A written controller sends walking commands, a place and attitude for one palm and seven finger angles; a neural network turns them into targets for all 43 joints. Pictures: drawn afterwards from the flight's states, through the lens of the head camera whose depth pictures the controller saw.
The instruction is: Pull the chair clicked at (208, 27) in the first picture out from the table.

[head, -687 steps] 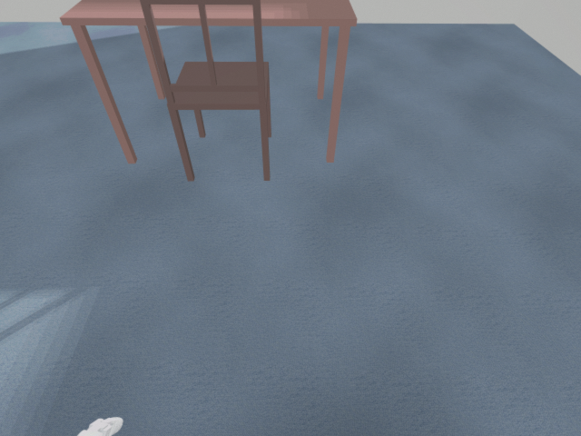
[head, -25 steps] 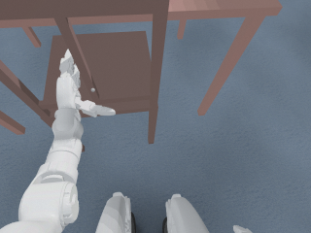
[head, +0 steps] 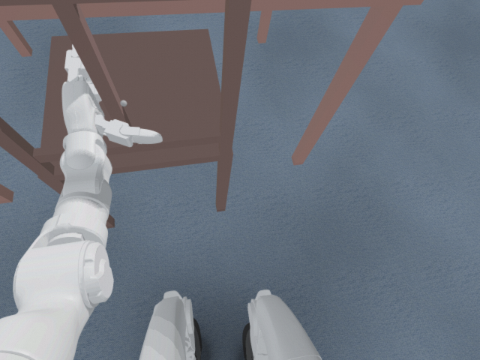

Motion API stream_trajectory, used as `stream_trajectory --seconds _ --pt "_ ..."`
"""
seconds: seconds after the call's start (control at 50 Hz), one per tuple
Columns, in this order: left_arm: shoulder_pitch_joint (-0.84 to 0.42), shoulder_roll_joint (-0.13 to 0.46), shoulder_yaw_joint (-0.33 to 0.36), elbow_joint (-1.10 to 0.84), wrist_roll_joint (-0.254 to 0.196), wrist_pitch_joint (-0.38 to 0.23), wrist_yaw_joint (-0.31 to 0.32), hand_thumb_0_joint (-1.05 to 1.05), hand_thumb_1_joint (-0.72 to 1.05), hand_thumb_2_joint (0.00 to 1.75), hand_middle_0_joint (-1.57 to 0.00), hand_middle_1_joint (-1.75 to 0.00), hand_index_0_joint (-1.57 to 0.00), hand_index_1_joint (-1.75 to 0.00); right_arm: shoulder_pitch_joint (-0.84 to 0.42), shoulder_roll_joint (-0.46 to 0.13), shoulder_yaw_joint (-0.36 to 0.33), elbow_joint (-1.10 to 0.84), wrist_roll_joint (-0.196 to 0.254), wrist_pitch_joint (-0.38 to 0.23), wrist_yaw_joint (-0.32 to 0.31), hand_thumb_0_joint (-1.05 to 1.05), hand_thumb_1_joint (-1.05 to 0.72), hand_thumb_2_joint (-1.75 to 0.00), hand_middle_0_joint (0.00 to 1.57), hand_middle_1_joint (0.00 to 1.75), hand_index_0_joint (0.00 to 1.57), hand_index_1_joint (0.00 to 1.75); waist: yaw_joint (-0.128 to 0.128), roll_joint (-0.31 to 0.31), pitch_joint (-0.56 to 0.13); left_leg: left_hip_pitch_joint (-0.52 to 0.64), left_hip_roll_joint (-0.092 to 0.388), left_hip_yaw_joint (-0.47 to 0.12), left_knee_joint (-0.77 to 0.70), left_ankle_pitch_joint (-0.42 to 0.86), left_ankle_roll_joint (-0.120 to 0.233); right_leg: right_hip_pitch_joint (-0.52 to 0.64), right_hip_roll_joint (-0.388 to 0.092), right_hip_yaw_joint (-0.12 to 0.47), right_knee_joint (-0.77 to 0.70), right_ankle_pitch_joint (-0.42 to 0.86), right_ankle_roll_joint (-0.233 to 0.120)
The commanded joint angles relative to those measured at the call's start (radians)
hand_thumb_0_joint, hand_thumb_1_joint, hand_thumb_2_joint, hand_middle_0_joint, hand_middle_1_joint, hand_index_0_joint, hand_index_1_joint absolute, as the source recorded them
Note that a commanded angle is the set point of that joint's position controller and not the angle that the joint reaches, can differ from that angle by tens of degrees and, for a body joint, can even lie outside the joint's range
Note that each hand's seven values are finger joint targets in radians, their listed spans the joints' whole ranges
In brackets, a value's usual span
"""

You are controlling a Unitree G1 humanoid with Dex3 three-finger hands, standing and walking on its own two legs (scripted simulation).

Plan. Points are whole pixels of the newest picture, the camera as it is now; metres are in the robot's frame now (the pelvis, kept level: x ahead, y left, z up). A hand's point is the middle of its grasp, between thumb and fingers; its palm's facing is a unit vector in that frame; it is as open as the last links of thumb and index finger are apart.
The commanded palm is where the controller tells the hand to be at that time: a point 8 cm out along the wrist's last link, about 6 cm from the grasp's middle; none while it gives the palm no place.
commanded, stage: push the fingers through the gap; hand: left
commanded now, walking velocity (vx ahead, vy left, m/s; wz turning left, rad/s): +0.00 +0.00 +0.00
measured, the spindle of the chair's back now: (107, 91) +0.54 +0.17 +0.05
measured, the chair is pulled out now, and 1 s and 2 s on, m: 0.00 0.00 0.05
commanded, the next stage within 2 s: hook a spindle and tug to test in 0.34 s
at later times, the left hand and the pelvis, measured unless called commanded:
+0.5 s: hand (128, 109) +0.51 +0.14 +0.04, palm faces +0.09 -1.00 -0.01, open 16.9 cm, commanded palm +0.48 +0.18 +0.04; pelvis +0.00 +0.00 +0.01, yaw +0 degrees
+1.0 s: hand (124, 107) +0.51 +0.15 +0.05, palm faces +0.13 -0.99 -0.03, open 12.1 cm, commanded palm +0.48 +0.18 +0.04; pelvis +0.01 +0.00 +0.01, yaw +0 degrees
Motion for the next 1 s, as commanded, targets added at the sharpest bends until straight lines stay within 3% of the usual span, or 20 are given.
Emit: stream_trajectory --seconds 0.0,0.08,0.12,0.14,0.16,0.24,0.28,0.34,0.38,0.42,0.46,0.48,0.52,0.6,0.72,0.74,0.8,0.84,0.92,0.98 --pt "-0.348 0.176 0.010 -0.175 -0.002 -0.051 0.004 0.00 -0.50 0.30 -0.06 -0.08 -0.06 -0.08 0.168 -0.168 -0.060 -0.054 -0.002 0.009 -0.001 0.00 -0.90 -0.90 0.20 0.30 0.20 0.30 -0.006 0.076 -0.548 0.545 -0.013 -0.086 -0.127 0.384 -0.016 0.168 0.010 0.043 -0.189 0.352 0.001" --pt "-0.344 0.189 0.023 -0.145 -0.006 -0.024 0.007 0.00 -0.50 0.30 -0.06 -0.08 -0.06 -0.08 0.167 -0.169 -0.053 -0.064 0.003 0.025 -0.001 0.00 -0.90 -0.90 0.20 0.30 0.20 0.30 -0.013 0.025 -0.485 0.450 -0.018 -0.070 -0.130 0.318 -0.006 0.200 0.010 0.054 -0.204 0.330 0.006" --pt "-0.369 0.225 0.044 -0.189 -0.005 -0.038 0.010 0.00 -0.50 0.30 -0.06 -0.08 -0.06 -0.08 0.167 -0.169 -0.054 -0.069 0.002 0.024 -0.004 0.00 -0.90 -0.90 0.20 0.30 0.20 0.30 -0.008 0.024 -0.497 0.442 -0.018 -0.068 -0.130 0.310 -0.006 0.219 0.010 0.062 -0.205 0.329 0.006" --pt "-0.414 0.202 0.021 -0.229 -0.009 -0.055 0.012 0.00 -0.50 0.30 -0.06 -0.08 -0.06 -0.08 0.162 -0.165 -0.053 -0.070 0.001 0.021 -0.005 0.00 -0.90 -0.90 0.20 0.30 0.20 0.30 -0.020 0.057 -0.507 0.480 -0.017 -0.072 -0.131 0.328 -0.006 0.195 0.010 0.060 -0.201 0.339 0.005" --pt "-0.424 0.206 0.024 -0.268 -0.010 -0.074 0.013 0.00 -0.50 0.30 -0.06 -0.08 -0.06 -0.08 0.164 -0.165 -0.056 -0.067 -0.003 0.018 -0.004 0.00 -0.90 -0.90 0.20 0.30 0.20 0.30 -0.010 0.098 -0.540 0.530 -0.015 -0.081 -0.133 0.359 -0.013 0.187 0.010 0.054 -0.196 0.346 0.002" --pt "-0.402 0.176 -0.010 -0.334 -0.012 -0.114 0.010 0.00 -0.50 0.30 -0.06 -0.08 -0.06 -0.08 0.164 -0.163 -0.063 -0.057 -0.006 0.013 0.002 0.00 -0.90 -0.90 0.20 0.30 0.20 0.30 -0.009 0.140 -0.607 0.643 -0.010 -0.098 -0.134 0.440 -0.026 0.169 0.016 0.045 -0.187 0.380 -0.003" --pt "-0.364 0.100 -0.064 -0.257 -0.002 -0.090 0.005 0.00 -0.50 0.30 -0.06 -0.08 -0.06 -0.08 0.164 -0.158 -0.064 -0.043 -0.002 0.020 0.006 0.00 -0.90 -0.90 0.20 0.30 0.20 0.30 -0.024 0.123 -0.536 0.638 -0.004 -0.108 -0.147 0.419 -0.030 0.125 0.014 0.029 -0.198 0.343 -0.003" --pt "-0.362 0.098 -0.066 -0.142 0.006 -0.043 0.009 0.00 -0.50 0.30 -0.06 -0.08 -0.06 -0.08 0.176 -0.171 -0.064 -0.033 0.002 0.030 0.002 0.00 -0.90 -0.90 0.20 0.30 0.20 0.30 -0.040 0.071 -0.432 0.569 -0.005 -0.112 -0.163 0.312 -0.022 0.089 0.012 0.026 -0.216 0.262 -0.002" --pt "-0.387 0.098 -0.061 -0.129 0.004 -0.032 0.021 0.00 -0.50 0.30 -0.06 -0.08 -0.06 -0.08 0.167 -0.172 -0.062 -0.039 0.002 0.031 -0.001 0.00 -0.90 -0.90 0.20 0.30 0.20 0.30 -0.039 0.073 -0.419 0.546 -0.008 -0.111 -0.168 0.276 -0.020 0.078 0.008 0.025 -0.221 0.233 -0.001" --pt "-0.424 0.146 -0.018 -0.172 -0.003 -0.049 0.037 0.00 -0.50 0.30 -0.06 -0.08 -0.06 -0.08 0.161 -0.173 -0.061 -0.047 -0.003 0.027 -0.004 0.00 -0.90 -0.90 0.20 0.30 0.20 0.30 -0.029 0.070 -0.458 0.541 -0.012 -0.105 -0.157 0.288 -0.017 0.106 0.008 0.033 -0.216 0.247 -0.002" --pt "-0.436 0.155 -0.011 -0.219 -0.005 -0.086 0.049 0.00 -0.50 0.30 -0.10 -0.19 -0.10 -0.19 0.152 -0.168 -0.058 -0.054 -0.007 0.022 -0.002 0.00 -0.90 -0.90 0.20 0.30 0.20 0.30 -0.014 0.121 -0.507 0.596 -0.012 -0.111 -0.155 0.339 -0.026 0.101 0.010 0.034 -0.200 0.274 -0.006" --pt "-0.465 0.128 -0.029 -0.253 -0.007 -0.103 0.054 0.00 -0.50 0.30 -0.11 -0.24 -0.11 -0.24 0.151 -0.161 -0.058 -0.053 -0.012 0.019 0.001 0.00 -0.90 -0.90 0.20 0.30 0.20 0.30 -0.027 0.116 -0.540 0.613 -0.013 -0.109 -0.141 0.374 -0.023 0.108 0.010 0.035 -0.195 0.306 -0.003" --pt "-0.417 0.141 -0.021 -0.255 0.009 -0.122 0.061 0.00 -0.50 0.30 -0.15 -0.35 -0.15 -0.35 0.151 -0.157 -0.059 -0.055 -0.014 0.021 0.008 0.00 -0.90 -0.90 0.20 0.30 0.20 0.30 -0.012 0.114 -0.564 0.609 -0.015 -0.100 -0.133 0.403 -0.025 0.139 0.014 0.039 -0.187 0.339 -0.004" --pt "-0.350 0.139 -0.030 -0.166 0.040 -0.092 0.057 0.00 -0.50 0.30 -0.22 -0.57 -0.22 -0.57 0.154 -0.159 -0.058 -0.056 -0.009 0.041 0.013 0.00 -0.90 -0.90 0.20 0.30 0.20 0.30 -0.012 0.079 -0.501 0.539 -0.016 -0.089 -0.135 0.350 -0.020 0.147 0.011 0.042 -0.192 0.321 -0.001" --pt "-0.402 0.107 -0.050 -0.229 -0.002 -0.075 0.039 0.00 -0.50 0.30 -0.32 -0.90 -0.32 -0.90 0.150 -0.158 -0.061 -0.062 0.000 0.040 0.004 0.00 -0.90 -0.90 0.20 0.30 0.20 0.30 -0.024 0.070 -0.518 0.550 -0.018 -0.084 -0.147 0.334 -0.016 0.182 0.010 0.049 -0.215 0.329 0.001" --pt "-0.401 0.083 -0.062 -0.238 -0.009 -0.078 0.036 0.00 -0.44 0.32 -0.34 -0.96 -0.34 -0.96 0.150 -0.157 -0.062 -0.063 0.000 0.036 0.003 0.00 -0.90 -0.90 0.20 0.30 0.20 0.30 -0.029 0.078 -0.527 0.574 -0.015 -0.092 -0.147 0.350 -0.016 0.162 0.011 0.045 -0.209 0.332 0.001" --pt "-0.392 0.129 -0.032 -0.227 -0.009 -0.081 0.035 0.00 -0.28 0.40 -0.39 -1.12 -0.39 -1.12 0.159 -0.159 -0.062 -0.049 -0.002 0.034 0.001 0.00 -0.90 -0.90 0.20 0.30 0.20 0.30 -0.021 0.051 -0.521 0.536 -0.019 -0.082 -0.138 0.346 -0.013 0.196 0.012 0.053 -0.212 0.347 0.003" --pt "-0.402 0.104 -0.057 -0.254 -0.007 -0.094 0.031 0.00 -0.16 0.44 -0.43 -1.23 -0.43 -1.23 0.157 -0.152 -0.060 -0.053 -0.003 0.028 0.004 0.00 -0.90 -0.90 0.20 0.30 0.20 0.30 -0.022 0.075 -0.536 0.548 -0.022 -0.077 -0.139 0.352 -0.012 0.199 0.011 0.058 -0.210 0.358 0.002" --pt "-0.383 0.103 -0.065 -0.212 0.005 -0.092 0.023 0.00 0.06 0.54 -0.50 -1.45 -0.50 -1.45 0.153 -0.153 -0.059 -0.047 -0.003 0.028 0.006 0.00 -0.90 -0.90 0.20 0.30 0.20 0.30 -0.029 0.058 -0.491 0.505 -0.023 -0.069 -0.135 0.314 -0.009 0.195 0.011 0.061 -0.220 0.331 0.003" --pt "-0.385 0.112 -0.058 -0.170 0.000 -0.087 0.014 0.00 0.23 0.61 -0.50 -1.45 -0.50 -1.45 0.157 -0.159 -0.060 -0.041 -0.001 0.027 0.003 0.00 -0.90 -0.90 0.20 0.30 0.20 0.30 -0.035 0.047 -0.469 0.495 -0.022 -0.074 -0.133 0.304 -0.009 0.176 0.011 0.059 -0.219 0.318 0.002"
